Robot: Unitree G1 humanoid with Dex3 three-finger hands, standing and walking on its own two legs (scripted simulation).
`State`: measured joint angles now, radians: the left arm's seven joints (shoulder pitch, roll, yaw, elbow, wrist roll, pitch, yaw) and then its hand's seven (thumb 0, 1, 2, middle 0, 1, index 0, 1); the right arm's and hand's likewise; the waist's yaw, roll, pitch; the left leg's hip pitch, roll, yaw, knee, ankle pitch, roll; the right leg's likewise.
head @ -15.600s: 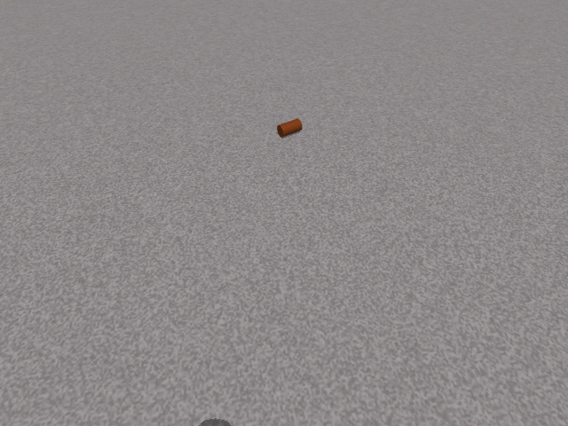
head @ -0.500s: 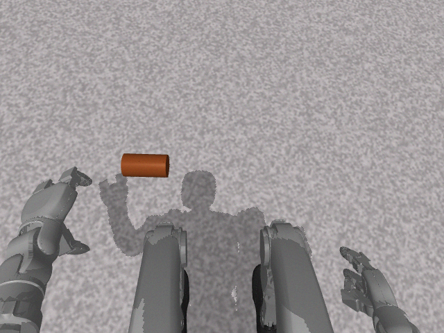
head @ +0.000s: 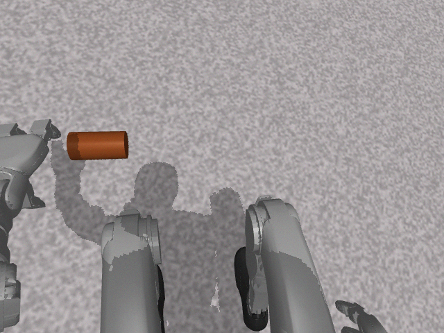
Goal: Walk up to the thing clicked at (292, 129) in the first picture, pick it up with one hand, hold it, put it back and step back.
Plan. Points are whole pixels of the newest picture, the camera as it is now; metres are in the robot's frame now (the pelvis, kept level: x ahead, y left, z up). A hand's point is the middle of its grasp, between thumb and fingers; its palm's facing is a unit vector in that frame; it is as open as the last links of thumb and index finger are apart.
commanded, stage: rise first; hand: left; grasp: from above
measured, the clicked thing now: (99, 145) +0.53 +0.26 -0.33
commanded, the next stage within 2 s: none
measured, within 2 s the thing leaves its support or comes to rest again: neither
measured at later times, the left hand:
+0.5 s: hand (48, 164) +0.44 +0.32 -0.19, palm faces -0.47 -0.03 -0.88, open 14.0 cm
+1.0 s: hand (57, 160) +0.45 +0.31 -0.21, palm faces -0.47 -0.04 -0.88, open 14.0 cm
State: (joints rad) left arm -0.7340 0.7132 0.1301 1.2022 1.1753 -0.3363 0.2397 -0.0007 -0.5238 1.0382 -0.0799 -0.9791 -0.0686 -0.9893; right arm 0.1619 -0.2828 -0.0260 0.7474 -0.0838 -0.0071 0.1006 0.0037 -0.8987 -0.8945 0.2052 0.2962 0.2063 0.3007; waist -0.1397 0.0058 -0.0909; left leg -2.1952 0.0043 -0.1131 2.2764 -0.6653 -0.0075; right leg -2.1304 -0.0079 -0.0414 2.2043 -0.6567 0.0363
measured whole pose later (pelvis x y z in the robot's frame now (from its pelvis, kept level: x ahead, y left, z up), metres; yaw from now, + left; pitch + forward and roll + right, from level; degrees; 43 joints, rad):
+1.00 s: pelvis +0.01 +0.00 -0.04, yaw -2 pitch +34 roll -8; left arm -0.90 0.78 0.13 1.41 1.32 -0.33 0.39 0.00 -0.51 1.00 -0.09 -1.01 -0.09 -1.01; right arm 0.13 -0.27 0.03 0.75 -0.16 -0.01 0.14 0.00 -0.92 -0.90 0.20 0.30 0.21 0.30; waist -0.20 -0.02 -0.04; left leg -2.31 0.00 -0.14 2.42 -0.71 -0.01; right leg -2.24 0.00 -0.05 2.32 -0.69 0.05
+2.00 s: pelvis +0.01 +0.00 -0.05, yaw -3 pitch +34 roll -10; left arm -1.02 0.85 0.09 1.50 1.33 -0.29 0.37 0.00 -0.53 1.01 -0.09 -1.02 -0.09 -1.03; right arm 0.15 -0.28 0.10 0.72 -0.16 -0.02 0.14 0.00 -0.92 -0.90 0.20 0.30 0.21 0.30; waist -0.27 -0.02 -0.02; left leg -2.34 0.00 -0.16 2.44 -0.69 0.00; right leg -2.26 0.01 -0.07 2.33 -0.67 0.05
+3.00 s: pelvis +0.01 +0.00 -0.04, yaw -4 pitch +35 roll -10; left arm -1.12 0.79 0.06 1.55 1.32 -0.17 0.39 0.00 -0.48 1.01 -0.12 -1.05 -0.13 -1.05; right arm 0.21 -0.28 0.15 0.66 -0.14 -0.02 0.13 0.00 -0.92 -0.89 0.20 0.30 0.21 0.30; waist -0.36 0.00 -0.02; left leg -2.35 0.01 -0.16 2.41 -0.68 0.00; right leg -2.27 0.02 -0.07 2.30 -0.65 0.05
